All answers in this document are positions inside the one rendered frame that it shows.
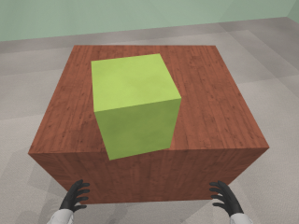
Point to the robot right hand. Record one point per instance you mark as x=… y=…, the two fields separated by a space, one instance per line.
x=231 y=204

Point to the pedestal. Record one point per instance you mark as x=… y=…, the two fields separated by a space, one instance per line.
x=216 y=138

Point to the robot right forearm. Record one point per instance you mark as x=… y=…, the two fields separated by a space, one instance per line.
x=240 y=218

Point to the robot left forearm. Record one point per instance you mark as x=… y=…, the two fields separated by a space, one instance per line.
x=62 y=216

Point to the carton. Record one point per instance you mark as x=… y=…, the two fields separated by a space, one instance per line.
x=136 y=104

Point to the robot left hand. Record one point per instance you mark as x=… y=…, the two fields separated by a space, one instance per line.
x=71 y=199

